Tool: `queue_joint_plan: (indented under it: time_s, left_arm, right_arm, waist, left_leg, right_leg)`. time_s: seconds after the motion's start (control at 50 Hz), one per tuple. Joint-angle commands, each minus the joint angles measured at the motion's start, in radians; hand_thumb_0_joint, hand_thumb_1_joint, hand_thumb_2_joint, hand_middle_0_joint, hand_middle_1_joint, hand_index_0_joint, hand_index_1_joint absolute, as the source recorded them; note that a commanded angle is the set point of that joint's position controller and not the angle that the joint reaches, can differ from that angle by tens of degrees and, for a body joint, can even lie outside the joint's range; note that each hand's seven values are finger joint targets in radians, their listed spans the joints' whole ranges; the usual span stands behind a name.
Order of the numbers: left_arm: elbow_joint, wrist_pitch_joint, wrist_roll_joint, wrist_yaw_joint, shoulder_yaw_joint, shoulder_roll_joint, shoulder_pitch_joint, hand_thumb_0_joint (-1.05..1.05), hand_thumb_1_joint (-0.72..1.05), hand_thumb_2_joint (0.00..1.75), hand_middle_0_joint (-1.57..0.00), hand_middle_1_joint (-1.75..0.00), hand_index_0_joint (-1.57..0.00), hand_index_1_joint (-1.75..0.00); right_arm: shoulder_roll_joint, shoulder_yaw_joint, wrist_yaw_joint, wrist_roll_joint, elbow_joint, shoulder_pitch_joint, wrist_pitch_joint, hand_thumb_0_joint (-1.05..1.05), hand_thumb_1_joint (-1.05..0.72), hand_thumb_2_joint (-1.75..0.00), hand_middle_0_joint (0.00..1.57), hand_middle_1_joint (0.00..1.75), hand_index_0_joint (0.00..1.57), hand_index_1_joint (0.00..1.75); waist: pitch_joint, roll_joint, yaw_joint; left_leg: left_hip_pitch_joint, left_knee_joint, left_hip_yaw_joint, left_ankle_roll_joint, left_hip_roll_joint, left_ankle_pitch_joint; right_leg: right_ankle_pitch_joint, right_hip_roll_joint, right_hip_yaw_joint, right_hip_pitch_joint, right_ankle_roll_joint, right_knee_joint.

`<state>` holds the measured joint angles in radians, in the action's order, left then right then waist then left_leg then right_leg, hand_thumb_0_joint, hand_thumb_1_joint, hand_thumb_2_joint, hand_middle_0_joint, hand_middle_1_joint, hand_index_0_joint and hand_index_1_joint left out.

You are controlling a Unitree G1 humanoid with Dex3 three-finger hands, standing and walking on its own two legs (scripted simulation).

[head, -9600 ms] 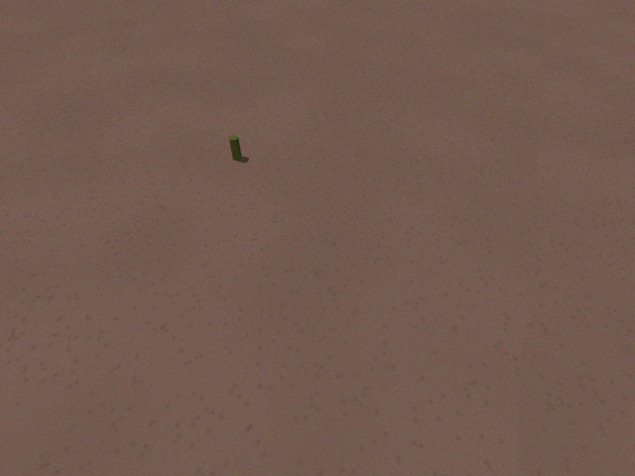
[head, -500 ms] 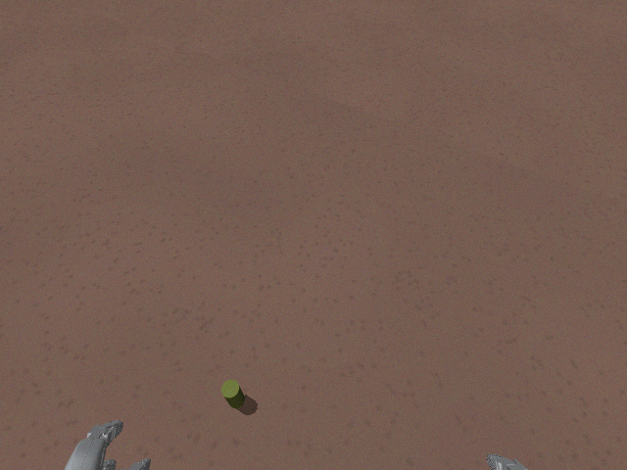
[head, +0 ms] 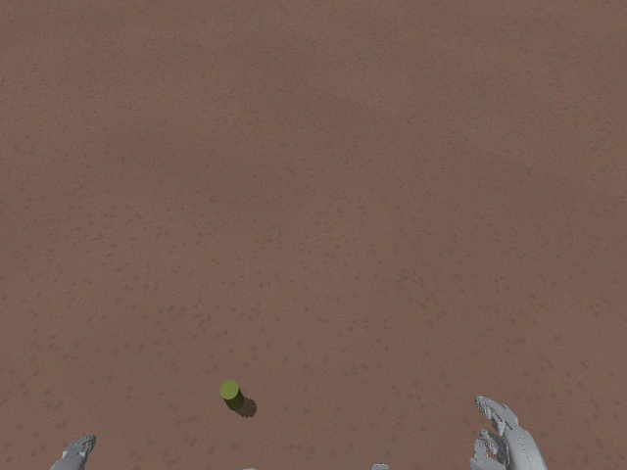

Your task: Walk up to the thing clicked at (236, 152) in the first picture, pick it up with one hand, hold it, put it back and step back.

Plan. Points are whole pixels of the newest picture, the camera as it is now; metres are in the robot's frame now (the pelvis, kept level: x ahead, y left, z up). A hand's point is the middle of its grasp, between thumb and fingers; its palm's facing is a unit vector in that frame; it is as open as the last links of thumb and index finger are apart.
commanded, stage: go down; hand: left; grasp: from the side
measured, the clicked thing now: (232, 395) +0.39 +0.20 -0.65
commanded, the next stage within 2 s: none
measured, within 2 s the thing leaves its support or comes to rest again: neither
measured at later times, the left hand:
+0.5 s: hand out of the picture +0.15 +0.30 -0.18, palm faces +0.13 -0.94 -0.33, open 17.2 cm
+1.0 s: hand (102, 430) +0.25 +0.36 -0.27, palm faces +0.18 -0.96 -0.23, open 17.0 cm
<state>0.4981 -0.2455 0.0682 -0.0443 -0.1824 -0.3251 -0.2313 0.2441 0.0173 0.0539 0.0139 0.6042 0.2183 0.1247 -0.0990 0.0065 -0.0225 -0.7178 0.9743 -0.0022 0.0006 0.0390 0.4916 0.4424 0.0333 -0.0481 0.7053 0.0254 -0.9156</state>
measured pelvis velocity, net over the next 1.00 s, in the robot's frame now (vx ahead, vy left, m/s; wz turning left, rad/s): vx -0.08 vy -0.01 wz -0.03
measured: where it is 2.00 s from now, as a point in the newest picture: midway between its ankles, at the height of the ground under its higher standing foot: outside the picture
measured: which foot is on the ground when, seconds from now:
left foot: down 0.00-1.00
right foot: down 0.00-1.00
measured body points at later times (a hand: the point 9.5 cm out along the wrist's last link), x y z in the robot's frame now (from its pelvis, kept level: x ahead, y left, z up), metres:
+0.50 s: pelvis -0.03 -0.01 -0.07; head +0.09 +0.02 +0.36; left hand +0.14 +0.35 -0.15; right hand +0.15 -0.26 -0.15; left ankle -0.01 +0.11 -0.68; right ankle +0.00 -0.14 -0.68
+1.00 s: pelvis -0.08 -0.01 -0.23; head +0.12 +0.01 +0.18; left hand +0.23 +0.41 -0.25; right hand +0.09 -0.28 -0.34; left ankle -0.01 +0.11 -0.68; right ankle +0.00 -0.14 -0.68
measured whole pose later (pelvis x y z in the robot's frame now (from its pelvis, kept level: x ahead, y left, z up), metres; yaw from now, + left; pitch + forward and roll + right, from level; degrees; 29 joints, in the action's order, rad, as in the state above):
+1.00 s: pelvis -0.08 -0.01 -0.23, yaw -2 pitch +33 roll -3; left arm 0.92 0.37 -0.13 -0.51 -0.67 -0.65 0.30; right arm 0.32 -0.03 0.04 -0.03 0.67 0.11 0.19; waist -0.15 -0.02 -0.02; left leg -1.80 1.90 -0.07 -0.02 0.04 0.69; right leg 0.64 0.04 -0.06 1.78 -0.01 -1.85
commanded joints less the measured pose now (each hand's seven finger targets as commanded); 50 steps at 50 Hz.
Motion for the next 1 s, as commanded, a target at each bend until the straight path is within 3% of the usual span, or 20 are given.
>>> queue_joint_plan:
  time_s: [0.0,0.14,0.16,0.18,0.28,0.3,0.38,0.42,0.54,0.56,0.58,0.6,0.64,0.68,0.74,0.76,0.78,0.84,0.92,0.98]
  left_arm:
    - [-0.212,-0.009,-0.006,0.014,-0.071,-0.191,-0.007,0.00,-0.55,0.11,-0.06,-0.12,-0.05,-0.12]
    - [-0.216,-0.014,-0.023,0.001,-0.111,-0.200,-0.097,0.00,-0.58,0.15,-0.07,-0.18,-0.07,-0.18]
    - [-0.305,0.000,-0.027,-0.002,-0.126,-0.219,-0.057,0.00,-0.55,0.17,-0.07,-0.18,-0.06,-0.19]
    - [-0.243,-0.001,-0.024,-0.002,-0.142,-0.223,-0.109,0.00,-0.56,0.15,-0.07,-0.17,-0.07,-0.17]
    - [-0.258,0.049,-0.045,-0.021,-0.181,-0.235,-0.123,0.00,-0.54,0.10,-0.08,-0.11,-0.07,-0.12]
    - [-0.293,0.068,-0.052,-0.029,-0.177,-0.235,-0.088,0.00,-0.50,0.08,-0.07,-0.09,-0.07,-0.09]
    - [-0.160,0.154,-0.076,-0.058,-0.249,-0.297,0.013,0.00,-0.53,0.06,-0.08,-0.08,-0.08,-0.09]
    - [-0.132,0.240,-0.094,-0.095,-0.272,-0.318,0.144,0.00,-0.55,0.06,-0.08,-0.08,-0.08,-0.08]
    - [-0.015,0.468,-0.165,-0.248,-0.343,-0.411,0.283,0.00,-0.53,0.07,-0.07,-0.11,-0.07,-0.11]
    - [-0.048,0.489,-0.166,-0.267,-0.362,-0.450,0.324,0.00,-0.51,0.07,-0.07,-0.11,-0.06,-0.11]
    - [-0.023,0.500,-0.171,-0.285,-0.385,-0.478,0.324,0.00,-0.53,0.06,-0.07,-0.10,-0.06,-0.10]
    - [0.069,0.505,-0.173,-0.301,-0.377,-0.448,0.321,0.00,-0.56,0.07,-0.07,-0.11,-0.07,-0.11]
    - [0.090,0.532,-0.190,-0.321,-0.443,-0.517,0.371,0.00,-0.56,0.08,-0.07,-0.11,-0.06,-0.12]
    - [0.165,0.539,-0.194,-0.340,-0.482,-0.539,0.327,0.00,-0.54,0.10,-0.06,-0.11,-0.05,-0.12]
    - [0.137,0.566,-0.201,-0.372,-0.493,-0.565,0.414,0.00,-0.49,0.12,-0.06,-0.12,-0.04,-0.12]
    - [0.176,0.569,-0.205,-0.379,-0.544,-0.614,0.402,0.00,-0.50,0.12,-0.05,-0.12,-0.04,-0.12]
    - [0.186,0.578,-0.206,-0.388,-0.552,-0.633,0.425,0.00,-0.49,0.11,-0.06,-0.12,-0.05,-0.12]
    - [0.233,0.620,-0.224,-0.418,-0.566,-0.619,0.514,0.00,-0.48,0.11,-0.06,-0.13,-0.05,-0.13]
    - [0.263,0.681,-0.232,-0.466,-0.563,-0.667,0.677,0.00,-0.44,0.10,-0.05,-0.12,-0.05,-0.11]
    - [0.267,0.701,-0.233,-0.500,-0.573,-0.723,0.751,0.00,-0.43,0.08,-0.05,-0.11,-0.06,-0.11]
  right_arm:
    - [0.149,0.058,0.029,0.002,-0.145,0.009,0.057,0.00,-0.83,-0.88,0.20,0.30,0.20,0.30]
    - [0.145,0.057,0.034,-0.005,-0.157,0.018,0.083,0.00,-0.85,-0.88,0.20,0.30,0.20,0.30]
    - [0.142,0.058,0.034,-0.007,-0.185,0.003,0.089,0.00,-0.86,-0.89,0.20,0.30,0.20,0.30]
    - [0.138,0.058,0.037,-0.007,-0.171,0.013,0.088,0.00,-0.86,-0.89,0.20,0.30,0.20,0.30]
    - [0.140,0.060,0.033,-0.009,-0.181,0.004,0.105,0.00,-0.88,-0.89,0.20,0.30,0.20,0.30]
    - [0.139,0.059,0.031,-0.008,-0.192,-0.009,0.110,0.00,-0.90,-0.90,0.20,0.30,0.20,0.30]
    - [0.157,0.062,0.027,-0.013,-0.157,-0.004,0.123,0.00,-0.91,-0.90,0.20,0.30,0.20,0.30]
    - [0.161,0.064,0.020,-0.015,-0.141,-0.011,0.137,0.00,-0.93,-0.90,0.20,0.30,0.20,0.30]
    - [0.209,0.067,0.015,-0.017,-0.117,-0.015,0.160,0.00,-0.92,-0.90,0.20,0.30,0.20,0.30]
    - [0.216,0.070,0.016,-0.019,-0.116,-0.009,0.155,0.00,-0.92,-0.90,0.20,0.30,0.20,0.30]
    - [0.228,0.070,0.016,-0.018,-0.109,-0.009,0.149,0.00,-0.90,-0.90,0.20,0.30,0.20,0.30]
    - [0.233,0.064,0.014,-0.017,-0.099,-0.008,0.143,0.00,-0.90,-0.90,0.20,0.30,0.20,0.30]
    - [0.250,0.062,0.010,-0.017,-0.081,-0.010,0.133,0.00,-0.89,-0.90,0.20,0.30,0.20,0.30]
    - [0.253,0.059,0.009,-0.018,-0.090,-0.018,0.123,0.00,-0.89,-0.90,0.20,0.30,0.20,0.30]
    - [0.245,0.056,0.007,-0.022,-0.061,-0.013,0.108,0.00,-0.89,-0.90,0.20,0.30,0.20,0.30]
    - [0.265,0.061,0.007,-0.020,-0.077,-0.030,0.109,0.00,-0.89,-0.90,0.20,0.30,0.20,0.30]
    - [0.268,0.059,0.006,-0.021,-0.062,-0.023,0.105,0.00,-0.89,-0.90,0.20,0.30,0.20,0.30]
    - [0.263,0.054,0.003,-0.027,-0.048,-0.028,0.101,0.00,-0.90,-0.90,0.20,0.30,0.20,0.30]
    - [0.267,0.042,0.003,-0.032,-0.020,-0.020,0.105,0.00,-0.90,-0.90,0.20,0.30,0.20,0.30]
    - [0.279,0.033,0.005,-0.040,-0.014,-0.017,0.103,0.00,-0.89,-0.90,0.20,0.30,0.20,0.30]
  waist:
    - [-0.204,0.069,-0.016]
    - [-0.203,0.076,-0.014]
    - [-0.235,0.096,-0.002]
    - [-0.239,0.084,-0.007]
    - [-0.240,0.070,-0.002]
    - [-0.261,0.077,-0.005]
    - [-0.242,0.044,-0.022]
    - [-0.241,0.058,-0.024]
    - [-0.412,0.108,-0.008]
    - [-0.464,0.141,0.010]
    - [-0.504,0.175,0.024]
    - [-0.501,0.146,0.014]
    - [-0.555,0.163,0.046]
    - [-0.595,0.124,0.061]
    - [-0.628,0.100,0.059]
    - [-0.632,0.072,0.060]
    - [-0.626,0.080,0.053]
    - [-0.603,0.044,0.025]
    - [-0.574,0.073,-0.003]
    - [-0.594,0.119,-0.002]
  left_leg:
    - [0.115,-0.098,-0.024,-0.005,-0.014,-0.401]
    - [0.020,-0.042,-0.035,-0.003,-0.014,-0.310]
    - [0.019,-0.029,-0.032,-0.003,-0.017,-0.313]
    - [0.009,-0.015,-0.028,0.000,-0.019,-0.304]
    - [-0.069,0.050,-0.024,0.007,-0.022,-0.265]
    - [-0.078,0.067,-0.023,0.007,-0.023,-0.273]
    - [-0.208,0.162,-0.022,0.016,-0.022,-0.209]
    - [-0.297,0.233,-0.021,0.018,-0.023,-0.141]
    - [-0.420,0.369,-0.051,0.010,-0.025,-0.042]
    - [-0.408,0.380,-0.056,0.005,-0.022,-0.042]
    - [-0.388,0.391,-0.064,-0.002,-0.020,-0.074]
    - [-0.400,0.403,-0.083,-0.002,-0.017,-0.082]
    - [-0.416,0.453,-0.084,-0.001,-0.020,-0.132]
    - [-0.467,0.501,-0.068,0.009,-0.029,-0.176]
    - [-0.540,0.557,-0.050,0.018,-0.034,-0.173]
    - [-0.547,0.573,-0.052,0.022,-0.032,-0.183]
    - [-0.573,0.592,-0.048,0.023,-0.031,-0.191]
    - [-0.668,0.656,-0.046,0.032,-0.030,-0.130]
    - [-0.751,0.699,-0.049,0.029,-0.024,0.011]
    - [-0.769,0.717,-0.047,0.023,-0.021,0.068]
  right_leg:
    - [-0.274,-0.039,-0.013,-0.077,-0.045,0.041]
    - [-0.197,-0.042,-0.015,0.003,-0.047,-0.023]
    - [-0.206,-0.039,-0.011,0.006,-0.047,-0.032]
    - [-0.204,-0.038,-0.008,0.011,-0.048,-0.035]
    - [-0.184,-0.039,-0.003,0.067,-0.045,-0.089]
    - [-0.191,-0.036,0.000,0.083,-0.047,-0.105]
    - [-0.151,-0.030,0.010,0.187,-0.044,-0.186]
    - [-0.085,-0.027,0.019,0.302,-0.046,-0.264]
    - [0.013,-0.021,0.034,0.487,-0.051,-0.445]
    - [0.018,-0.018,0.040,0.501,-0.053,-0.463]
    - [-0.002,-0.016,0.034,0.517,-0.056,-0.493]
    - [-0.003,-0.023,0.010,0.573,-0.059,-0.529]
    - [-0.028,-0.022,0.005,0.616,-0.063,-0.577]
    - [-0.059,-0.023,0.009,0.594,-0.065,-0.593]
    - [-0.059,-0.023,0.022,0.582,-0.062,-0.610]
    - [-0.070,-0.026,0.016,0.590,-0.062,-0.625]
    - [-0.080,-0.026,0.016,0.610,-0.062,-0.647]
    - [-0.039,-0.026,0.021,0.666,-0.056,-0.681]
    - [0.079,-0.027,0.026,0.766,-0.058,-0.719]
    - [0.122,-0.025,0.035,0.795,-0.058,-0.740]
